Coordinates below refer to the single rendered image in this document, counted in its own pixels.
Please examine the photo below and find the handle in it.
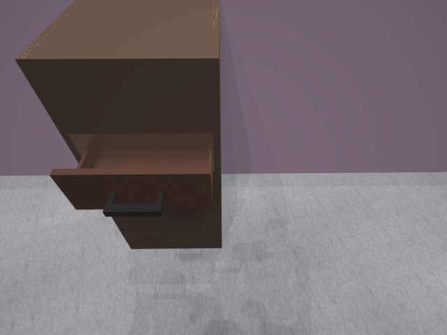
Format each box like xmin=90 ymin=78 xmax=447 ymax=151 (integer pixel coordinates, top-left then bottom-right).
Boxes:
xmin=103 ymin=192 xmax=163 ymax=217

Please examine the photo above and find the cabinet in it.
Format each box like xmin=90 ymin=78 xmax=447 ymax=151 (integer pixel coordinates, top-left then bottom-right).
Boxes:
xmin=15 ymin=0 xmax=222 ymax=249

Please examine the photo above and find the drawer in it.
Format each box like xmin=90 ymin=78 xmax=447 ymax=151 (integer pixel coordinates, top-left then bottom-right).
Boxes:
xmin=50 ymin=133 xmax=214 ymax=210

